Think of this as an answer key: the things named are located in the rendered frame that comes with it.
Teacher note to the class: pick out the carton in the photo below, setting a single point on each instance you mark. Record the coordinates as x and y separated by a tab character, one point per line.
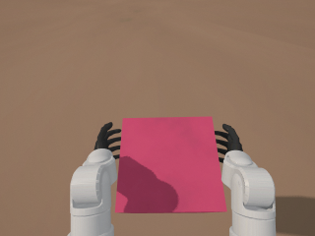
169	165

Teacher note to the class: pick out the robot right forearm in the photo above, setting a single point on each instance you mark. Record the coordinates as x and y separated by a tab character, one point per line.
252	196

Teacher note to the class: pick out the right robot hand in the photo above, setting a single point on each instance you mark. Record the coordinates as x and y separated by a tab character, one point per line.
233	141

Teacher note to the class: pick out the left robot hand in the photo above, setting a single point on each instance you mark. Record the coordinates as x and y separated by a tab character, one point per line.
102	139

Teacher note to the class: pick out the robot left forearm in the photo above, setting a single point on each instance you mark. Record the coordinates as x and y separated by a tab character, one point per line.
90	195

